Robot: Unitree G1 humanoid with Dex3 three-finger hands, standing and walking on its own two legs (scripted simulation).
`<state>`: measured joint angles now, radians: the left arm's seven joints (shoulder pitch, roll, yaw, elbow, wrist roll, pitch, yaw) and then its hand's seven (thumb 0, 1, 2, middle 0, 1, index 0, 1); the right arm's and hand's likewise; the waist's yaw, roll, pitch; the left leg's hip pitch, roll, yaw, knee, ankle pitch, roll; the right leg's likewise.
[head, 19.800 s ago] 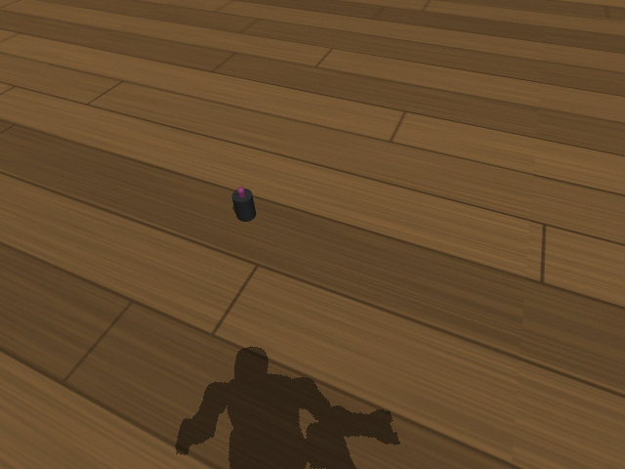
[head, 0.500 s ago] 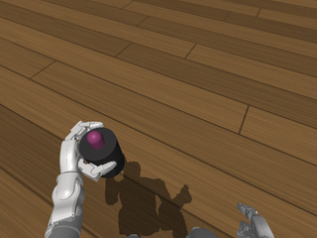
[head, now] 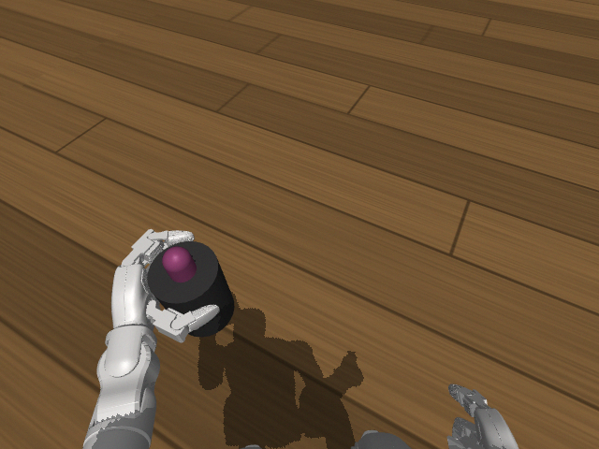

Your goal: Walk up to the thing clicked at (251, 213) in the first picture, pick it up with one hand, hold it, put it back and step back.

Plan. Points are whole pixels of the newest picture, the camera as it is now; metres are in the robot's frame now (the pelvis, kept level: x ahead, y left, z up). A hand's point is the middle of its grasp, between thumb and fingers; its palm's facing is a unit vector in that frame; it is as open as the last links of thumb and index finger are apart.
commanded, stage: hold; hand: left
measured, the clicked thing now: (191, 284) +0.33 +0.16 +0.03
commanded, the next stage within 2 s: crouch in 0.04 s
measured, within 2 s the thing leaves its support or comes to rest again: neither
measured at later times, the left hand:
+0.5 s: hand (189, 300) +0.33 +0.17 -0.01, palm faces +0.13 -0.99 -0.01, open 11.9 cm
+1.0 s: hand (209, 340) +0.36 +0.19 -0.26, palm faces +0.17 -0.99 -0.04, open 11.9 cm
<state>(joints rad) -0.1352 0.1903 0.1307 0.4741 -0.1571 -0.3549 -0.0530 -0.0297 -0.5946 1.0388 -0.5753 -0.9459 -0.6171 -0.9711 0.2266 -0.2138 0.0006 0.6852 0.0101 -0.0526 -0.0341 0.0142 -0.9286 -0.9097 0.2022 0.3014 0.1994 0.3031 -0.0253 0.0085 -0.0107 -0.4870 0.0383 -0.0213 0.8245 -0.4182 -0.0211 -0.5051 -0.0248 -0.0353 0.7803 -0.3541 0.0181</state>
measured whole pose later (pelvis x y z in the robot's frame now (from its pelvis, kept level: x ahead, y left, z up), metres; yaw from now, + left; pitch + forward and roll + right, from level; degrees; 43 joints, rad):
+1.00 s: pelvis -0.05 +0.00 -0.22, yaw -1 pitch +32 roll -2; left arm -0.50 0.28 0.33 0.98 -0.12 -0.77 -0.08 -0.03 -0.59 1.04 -0.58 -0.94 -0.62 -0.96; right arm 0.12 -0.25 0.00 0.71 -0.07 -0.04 0.07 0.01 -0.92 -0.91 0.20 0.30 0.20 0.30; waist -0.09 0.00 -0.18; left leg -1.68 0.01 -0.07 1.82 -0.70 -0.03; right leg -1.70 -0.04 -0.03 1.76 -0.62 0.02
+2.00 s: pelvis -0.09 +0.02 -0.42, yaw -6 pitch +26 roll -10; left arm -0.70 0.54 0.48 1.21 -0.02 -0.84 -0.04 -0.03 -0.60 1.05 -0.58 -0.94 -0.62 -0.96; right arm 0.04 -0.32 0.18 0.72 -0.20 0.02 0.13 0.01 -0.94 -0.92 0.20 0.30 0.20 0.30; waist -0.23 -0.07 0.07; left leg -2.25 -0.03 -0.18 2.49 -0.71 -0.02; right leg -2.21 -0.03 -0.08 2.33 -0.58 0.05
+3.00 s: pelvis -0.10 +0.03 -0.45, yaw -12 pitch +17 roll -16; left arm -0.74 0.77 0.52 1.46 -0.01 -1.03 0.06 -0.03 -0.59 1.05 -0.58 -0.93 -0.62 -0.95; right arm -0.11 -0.37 0.43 0.62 -0.33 0.03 0.16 0.00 -0.94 -0.91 0.21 0.30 0.20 0.30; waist -0.30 -0.21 0.28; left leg -2.23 -0.03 -0.31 2.63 -0.72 -0.01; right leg -2.13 0.01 -0.17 2.35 -0.55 0.08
